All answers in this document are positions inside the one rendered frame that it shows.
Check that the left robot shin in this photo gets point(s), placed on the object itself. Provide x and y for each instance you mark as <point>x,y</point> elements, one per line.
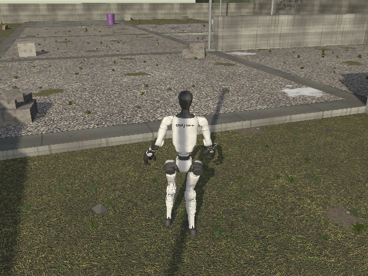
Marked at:
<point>169,203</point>

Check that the left robot hand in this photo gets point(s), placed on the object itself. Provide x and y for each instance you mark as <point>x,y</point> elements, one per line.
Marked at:
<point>148,157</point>

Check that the robot right upper arm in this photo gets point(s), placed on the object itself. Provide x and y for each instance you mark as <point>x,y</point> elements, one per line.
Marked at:
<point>202,121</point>

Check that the robot left thigh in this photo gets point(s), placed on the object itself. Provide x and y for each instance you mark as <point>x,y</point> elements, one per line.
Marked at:
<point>171,174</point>

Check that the robot left upper arm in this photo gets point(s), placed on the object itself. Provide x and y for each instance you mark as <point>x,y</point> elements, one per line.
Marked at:
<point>167,120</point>

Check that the right robot hand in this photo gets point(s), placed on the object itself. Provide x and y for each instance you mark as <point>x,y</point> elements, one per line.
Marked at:
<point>209,156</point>

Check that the left robot forearm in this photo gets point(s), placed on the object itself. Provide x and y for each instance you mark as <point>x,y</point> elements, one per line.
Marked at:
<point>152,148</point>

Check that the right robot forearm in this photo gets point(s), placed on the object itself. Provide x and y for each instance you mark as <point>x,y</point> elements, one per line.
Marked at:
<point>211,148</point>

